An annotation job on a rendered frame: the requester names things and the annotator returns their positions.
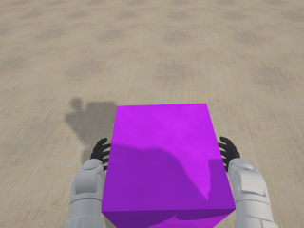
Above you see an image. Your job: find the robot left hand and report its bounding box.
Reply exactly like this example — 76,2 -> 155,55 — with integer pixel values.
90,138 -> 111,171

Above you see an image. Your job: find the robot left forearm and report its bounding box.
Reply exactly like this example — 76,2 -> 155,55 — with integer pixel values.
63,159 -> 105,228

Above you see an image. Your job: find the carton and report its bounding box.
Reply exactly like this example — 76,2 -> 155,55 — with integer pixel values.
101,104 -> 236,228

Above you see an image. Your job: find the robot right forearm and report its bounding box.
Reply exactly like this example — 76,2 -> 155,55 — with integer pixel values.
228,158 -> 278,228

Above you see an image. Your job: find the robot right hand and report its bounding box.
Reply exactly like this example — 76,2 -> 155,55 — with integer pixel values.
218,136 -> 240,173

